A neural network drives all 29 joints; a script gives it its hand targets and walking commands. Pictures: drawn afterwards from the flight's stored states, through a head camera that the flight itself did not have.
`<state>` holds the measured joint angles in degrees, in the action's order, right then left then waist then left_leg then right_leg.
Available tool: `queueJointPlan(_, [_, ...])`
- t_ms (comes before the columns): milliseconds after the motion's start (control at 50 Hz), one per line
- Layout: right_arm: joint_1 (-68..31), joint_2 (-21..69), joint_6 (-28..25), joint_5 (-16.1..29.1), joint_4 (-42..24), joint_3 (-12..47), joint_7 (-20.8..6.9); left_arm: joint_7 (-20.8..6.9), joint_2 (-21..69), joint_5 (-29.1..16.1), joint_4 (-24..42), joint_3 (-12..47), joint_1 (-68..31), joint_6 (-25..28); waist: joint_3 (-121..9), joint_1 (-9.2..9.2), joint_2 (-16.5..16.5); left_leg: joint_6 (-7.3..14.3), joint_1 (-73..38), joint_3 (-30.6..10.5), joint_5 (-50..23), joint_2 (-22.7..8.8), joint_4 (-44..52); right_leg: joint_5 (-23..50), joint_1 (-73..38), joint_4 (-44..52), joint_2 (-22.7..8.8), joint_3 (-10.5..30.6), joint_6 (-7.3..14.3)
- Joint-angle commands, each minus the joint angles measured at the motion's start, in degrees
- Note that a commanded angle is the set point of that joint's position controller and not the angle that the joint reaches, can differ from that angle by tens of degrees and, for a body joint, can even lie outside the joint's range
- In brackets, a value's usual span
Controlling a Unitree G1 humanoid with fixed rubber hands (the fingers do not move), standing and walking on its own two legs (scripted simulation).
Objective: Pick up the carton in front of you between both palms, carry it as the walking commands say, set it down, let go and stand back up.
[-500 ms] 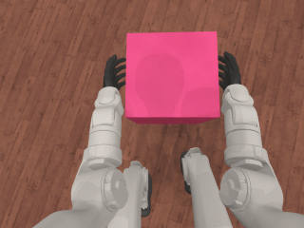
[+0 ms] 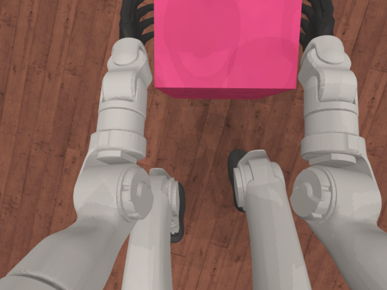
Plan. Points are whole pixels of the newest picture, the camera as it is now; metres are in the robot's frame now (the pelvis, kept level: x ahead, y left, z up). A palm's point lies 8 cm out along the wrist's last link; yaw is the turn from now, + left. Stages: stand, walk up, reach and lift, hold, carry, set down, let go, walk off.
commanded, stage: set down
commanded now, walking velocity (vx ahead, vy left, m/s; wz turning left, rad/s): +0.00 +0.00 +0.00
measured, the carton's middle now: (220, 43) +0.53 -0.11 -0.20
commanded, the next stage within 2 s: none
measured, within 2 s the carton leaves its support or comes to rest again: rests again in 0.90 s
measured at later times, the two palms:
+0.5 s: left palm (159, 43) +0.57 +0.02 -0.26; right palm (298, 42) +0.51 -0.28 -0.25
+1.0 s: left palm (160, 50) +0.56 +0.03 -0.28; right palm (295, 50) +0.50 -0.28 -0.27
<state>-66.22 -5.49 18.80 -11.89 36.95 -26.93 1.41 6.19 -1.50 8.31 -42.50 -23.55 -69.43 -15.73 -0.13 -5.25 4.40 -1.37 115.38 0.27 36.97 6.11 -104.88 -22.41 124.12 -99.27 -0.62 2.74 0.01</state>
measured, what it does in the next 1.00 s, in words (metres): lowers itself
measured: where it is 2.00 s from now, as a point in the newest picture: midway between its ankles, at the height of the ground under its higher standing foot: (207, 206)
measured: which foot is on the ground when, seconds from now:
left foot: down 0.00-1.00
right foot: down 0.00-1.00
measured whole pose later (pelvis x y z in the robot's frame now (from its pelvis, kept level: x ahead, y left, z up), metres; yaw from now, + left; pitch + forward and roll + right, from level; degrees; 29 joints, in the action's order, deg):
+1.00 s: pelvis -0.02 +0.01 -0.10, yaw +1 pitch +36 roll +0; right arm -86.6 -21.0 14.6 -2.9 55.7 -23.8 -2.2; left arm 8.0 -13.1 -3.8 -59.4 -6.1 -93.4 -14.1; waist 27.1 -8.8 3.7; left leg -1.7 123.0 -0.5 40.2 10.2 -127.0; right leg -25.2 130.3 -119.4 -3.9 1.6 -0.3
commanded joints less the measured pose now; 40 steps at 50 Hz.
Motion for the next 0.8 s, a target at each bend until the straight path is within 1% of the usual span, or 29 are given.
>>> queueJointPlan(0, [-35.93,46.92,-1.09,7.71,0.5,27.8,-13.09,-12.55,48.1,-6.66,0.0,26.15,-37.45,1.55,-64.24,-3.79,-4.48,0.35,-6.48,3.27,-10.83,6.76,8.95,19.23,-59.71,1.35,6.69,-4.02,-2.28])
queueJointPlan(140, [-42.56,42.53,-1.71,9.78,1.8,27.2,-13.28,-11.97,44.13,-8.81,-1.35,26.88,-43.94,1.96,-62.29,-4.93,-4.11,0.83,-4.74,3.6,-9.59,6.13,3.78,19.33,-58.38,-3.95,5.7,-4.35,-2.18])
queueJointPlan(320, [-49.74,36.67,-2.73,13.35,3.72,26.95,-14.34,-11.15,40.27,-13.23,-2.09,30.19,-51.35,2.45,-59.38,-7.21,-2.0,0.81,-7.1,3.45,-11.0,5.33,-2.8,22.87,-55.36,-11.36,4.22,-5.14,-1.34])
queueJointPlan(380, [-52.33,35.26,-3.07,15.01,2.46,27.5,-14.59,-10.92,40.18,-15.41,-0.8,32.35,-53.85,2.76,-61.84,-8.22,-1.61,0.61,-8.72,3.47,-12.79,5.25,-4.87,26.23,-57.18,-13.72,3.84,-5.35,-0.89])
queueJointPlan(400, [-54.18,34.9,-3.21,15.91,0.73,27.55,-14.78,-10.82,40.34,-16.12,0.13,33.22,-54.73,2.78,-62.96,-8.98,-0.5,0.79,-12.12,3.25,-14.28,5.18,-5.55,26.32,-54.41,-13.92,3.93,-5.8,-1.0])
queueJointPlan(420, [-54.99,34.54,-3.18,16.5,0.33,27.5,-14.98,-10.65,40.86,-16.77,0.78,34.13,-55.49,2.72,-63.61,-9.49,1.0,0.57,-14.07,3.27,-15.99,5.26,-6.39,27.3,-53.26,-14.21,3.85,-5.95,-0.83])
queueJointPlan(460, [-53.79,35.71,-3.07,17.7,0.91,27.43,-15.26,-10.33,41.74,-17.74,1.98,35.49,-56.41,2.9,-64.12,-9.89,2.01,0.1,-12.25,3.62,-17.09,5.25,-7.27,31.56,-56.29,-15.24,3.88,-5.11,-0.04])
queueJointPlan(500, [-51.82,36.79,-2.8,17.84,2.71,26.96,-15.79,-10.38,42.53,-17.8,1.22,35.78,-55.47,3.11,-62.16,-9.38,2.0,-0.08,-7.28,3.68,-16.63,4.92,-7.35,34.44,-59.31,-16.23,3.74,-3.83,0.66])
queueJointPlan(520, [-50.95,36.99,-2.7,17.58,3.81,26.39,-16.13,-10.48,42.77,-17.62,0.49,35.66,-54.97,3.2,-60.18,-9.19,2.22,-0.05,-5.43,3.55,-16.17,4.76,-7.23,34.36,-58.92,-16.54,3.66,-3.55,0.84])
queueJointPlan(560, [-49.58,36.67,-2.67,16.75,5.89,25.03,-16.78,-10.66,43.05,-17.09,-0.87,35.09,-53.95,3.32,-56.27,-9.13,3.27,0.05,-5.5,3.06,-16.08,4.61,-7.18,31.74,-54.14,-16.78,3.54,-3.91,0.84])
queueJointPlan(640, [-49.17,34.78,-3.19,15.28,8.32,22.83,-17.57,-10.74,43.04,-16.56,-2.5,33.62,-53.19,3.51,-50.78,-10.11,5.18,0.14,-10.17,1.94,-16.68,4.69,-7.45,24.63,-42.62,-16.57,3.19,-5.61,0.57])
queueJointPlan(720, [-49.99,32.7,-3.89,14.55,9.51,21.25,-17.72,-10.6,41.21,-17.01,-3.35,32.88,-54.07,3.96,-47.12,-10.99,5.43,0.24,-11.04,1.31,-15.39,4.73,-7.62,20.67,-38.33,-16.45,2.7,-6.04,0.69])
queueJointPlan(780, [-50.64,31.28,-4.36,14.57,10.37,20.52,-17.67,-10.42,39.06,-17.42,-3.68,32.65,-55.11,4.37,-45.06,-11.25,5.6,0.38,-11.48,1.08,-14.35,4.65,-7.92,18.7,-36.89,-16.58,2.41,-5.95,0.75])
